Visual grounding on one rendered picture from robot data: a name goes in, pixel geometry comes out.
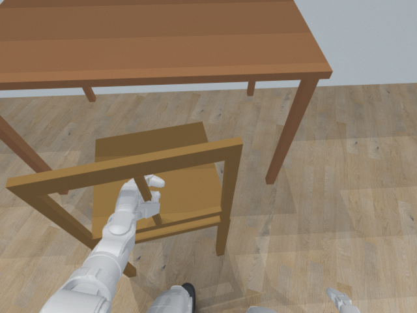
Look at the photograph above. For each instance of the robot right hand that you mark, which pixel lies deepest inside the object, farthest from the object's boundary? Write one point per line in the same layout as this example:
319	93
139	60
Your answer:
342	301

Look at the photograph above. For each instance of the chair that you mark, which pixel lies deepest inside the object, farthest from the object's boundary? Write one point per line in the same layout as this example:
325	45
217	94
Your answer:
192	198

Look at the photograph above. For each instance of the robot left foot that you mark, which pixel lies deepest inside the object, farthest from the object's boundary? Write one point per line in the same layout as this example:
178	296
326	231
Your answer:
190	289

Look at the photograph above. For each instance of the robot left hand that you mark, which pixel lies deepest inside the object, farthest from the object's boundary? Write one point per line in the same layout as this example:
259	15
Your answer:
130	197

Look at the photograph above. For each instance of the left robot shin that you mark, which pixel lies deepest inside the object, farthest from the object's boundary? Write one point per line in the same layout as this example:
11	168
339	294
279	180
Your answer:
178	288

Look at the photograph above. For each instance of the table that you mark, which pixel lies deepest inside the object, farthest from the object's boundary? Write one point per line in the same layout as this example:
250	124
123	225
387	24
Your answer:
52	44

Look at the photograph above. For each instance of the robot left forearm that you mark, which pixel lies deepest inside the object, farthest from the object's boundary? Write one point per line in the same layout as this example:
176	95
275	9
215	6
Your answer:
104	266

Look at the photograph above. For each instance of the robot left upper arm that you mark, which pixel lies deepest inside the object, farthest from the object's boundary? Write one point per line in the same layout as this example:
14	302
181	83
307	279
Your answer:
68	301

